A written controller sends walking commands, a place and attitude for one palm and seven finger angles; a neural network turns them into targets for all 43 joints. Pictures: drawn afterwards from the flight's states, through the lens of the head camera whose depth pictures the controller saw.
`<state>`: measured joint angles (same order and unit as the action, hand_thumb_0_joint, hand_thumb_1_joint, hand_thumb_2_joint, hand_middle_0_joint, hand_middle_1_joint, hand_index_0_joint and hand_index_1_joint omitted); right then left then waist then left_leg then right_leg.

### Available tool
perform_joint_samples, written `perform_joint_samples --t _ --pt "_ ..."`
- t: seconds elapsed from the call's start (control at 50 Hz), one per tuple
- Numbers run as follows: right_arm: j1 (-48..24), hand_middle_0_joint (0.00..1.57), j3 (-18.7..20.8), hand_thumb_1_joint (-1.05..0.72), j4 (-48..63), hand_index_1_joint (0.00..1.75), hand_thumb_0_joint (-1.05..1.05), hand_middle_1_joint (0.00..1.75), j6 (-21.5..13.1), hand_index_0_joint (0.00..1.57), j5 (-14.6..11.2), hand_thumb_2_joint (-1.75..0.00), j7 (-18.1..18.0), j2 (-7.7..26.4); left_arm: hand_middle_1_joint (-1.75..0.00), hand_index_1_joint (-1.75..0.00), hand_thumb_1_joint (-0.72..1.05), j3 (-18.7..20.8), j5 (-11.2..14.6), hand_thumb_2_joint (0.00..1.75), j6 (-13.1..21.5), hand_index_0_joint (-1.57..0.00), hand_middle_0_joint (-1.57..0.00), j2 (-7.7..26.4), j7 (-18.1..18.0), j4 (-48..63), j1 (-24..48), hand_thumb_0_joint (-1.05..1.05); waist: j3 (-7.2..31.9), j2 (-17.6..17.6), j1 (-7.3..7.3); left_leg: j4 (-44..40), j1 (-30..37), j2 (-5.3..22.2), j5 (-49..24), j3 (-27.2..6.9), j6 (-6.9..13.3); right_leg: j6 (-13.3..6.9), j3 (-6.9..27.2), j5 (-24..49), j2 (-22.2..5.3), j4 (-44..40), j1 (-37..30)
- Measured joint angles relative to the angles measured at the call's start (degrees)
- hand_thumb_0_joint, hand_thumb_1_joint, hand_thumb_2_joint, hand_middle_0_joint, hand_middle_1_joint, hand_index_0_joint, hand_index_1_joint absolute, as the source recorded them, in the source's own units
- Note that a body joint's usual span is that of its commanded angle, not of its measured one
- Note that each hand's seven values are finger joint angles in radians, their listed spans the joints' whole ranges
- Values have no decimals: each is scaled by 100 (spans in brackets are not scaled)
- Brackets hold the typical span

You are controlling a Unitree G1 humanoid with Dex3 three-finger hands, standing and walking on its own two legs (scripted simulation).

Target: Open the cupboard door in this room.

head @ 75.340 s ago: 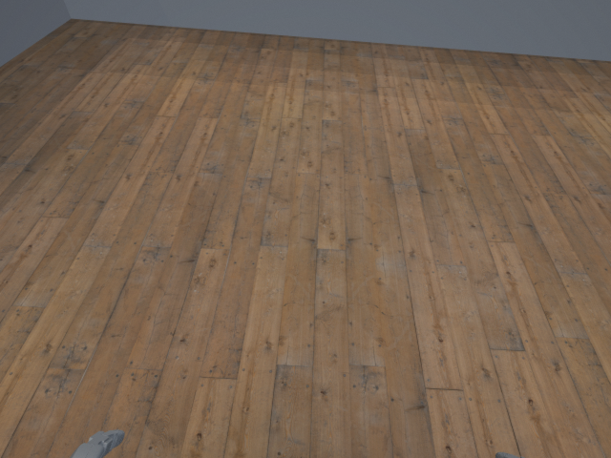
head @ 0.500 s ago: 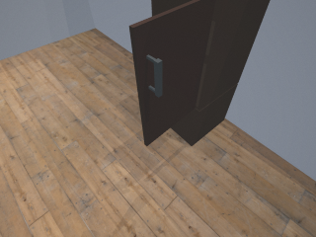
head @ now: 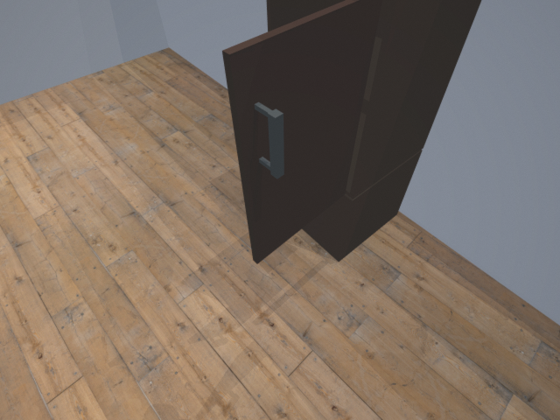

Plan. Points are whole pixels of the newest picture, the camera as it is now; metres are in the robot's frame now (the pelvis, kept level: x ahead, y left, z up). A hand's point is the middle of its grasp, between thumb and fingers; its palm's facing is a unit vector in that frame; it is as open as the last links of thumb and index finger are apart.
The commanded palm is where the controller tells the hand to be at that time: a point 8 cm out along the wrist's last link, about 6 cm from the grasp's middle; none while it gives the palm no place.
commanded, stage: stand and wait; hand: left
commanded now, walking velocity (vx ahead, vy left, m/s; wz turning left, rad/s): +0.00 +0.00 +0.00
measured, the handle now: (269, 141) +0.57 +0.05 +0.07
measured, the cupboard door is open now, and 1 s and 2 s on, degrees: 93 93 93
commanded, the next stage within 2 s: none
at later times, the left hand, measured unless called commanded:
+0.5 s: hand out of the picture +0.09 +0.23 -0.16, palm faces -0.02 -0.94 -0.33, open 7.4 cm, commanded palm none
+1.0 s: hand out of the picture +0.08 +0.22 -0.16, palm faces -0.03 -0.95 -0.31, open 7.4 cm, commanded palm none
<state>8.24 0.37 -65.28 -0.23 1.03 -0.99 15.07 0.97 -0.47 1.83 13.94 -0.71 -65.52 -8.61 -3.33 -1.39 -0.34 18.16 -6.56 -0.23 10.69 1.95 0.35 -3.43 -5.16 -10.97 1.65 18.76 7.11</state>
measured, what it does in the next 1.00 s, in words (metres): stands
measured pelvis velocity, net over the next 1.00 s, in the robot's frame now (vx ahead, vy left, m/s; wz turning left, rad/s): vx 0.01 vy -0.01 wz -0.01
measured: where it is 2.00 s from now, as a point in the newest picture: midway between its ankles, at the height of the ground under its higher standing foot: outside the picture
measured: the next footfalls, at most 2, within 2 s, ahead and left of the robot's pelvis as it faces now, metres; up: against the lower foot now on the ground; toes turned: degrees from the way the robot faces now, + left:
none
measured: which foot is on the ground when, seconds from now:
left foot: down 0.00-1.00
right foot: down 0.00-1.00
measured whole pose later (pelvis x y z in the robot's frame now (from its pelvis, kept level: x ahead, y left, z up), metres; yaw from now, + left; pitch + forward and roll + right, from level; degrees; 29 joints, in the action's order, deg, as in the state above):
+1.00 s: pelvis +0.01 -0.01 +0.00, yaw -1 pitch -1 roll +0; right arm 7.7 -0.2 -65.5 -0.1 0.8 -0.8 16.4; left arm 0.5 -0.4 1.8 16.0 -0.5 -65.6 -7.3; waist -3.0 -1.1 -0.6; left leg 15.6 -4.1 0.7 10.5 2.4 -0.4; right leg -4.0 -4.5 -10.2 2.8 15.6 4.7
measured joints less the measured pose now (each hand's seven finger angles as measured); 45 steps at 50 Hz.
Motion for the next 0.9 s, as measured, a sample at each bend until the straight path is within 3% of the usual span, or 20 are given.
perform_joint_samples --t 0.36,0.9 --pt "-159 20 -14 -91 40 29 0 30 16 20 -8 -90 28 233 -30 -30 90 1 4 90 9 -20 -20 258 15 64 251 0 31 -6 -23 -163 154 73 -4 6 -71 -48 16 35 86 -215 -168" --pt "-53 20 -53 -90 -11 29 0 30 16 20 -19 -90 17 151 -30 -30 90 -45 10 90 -8 -20 -20 204 22 -9 147 0 29 28 -25 -252 243 93 -16 48 -79 -58 63 68 112 -313 -246"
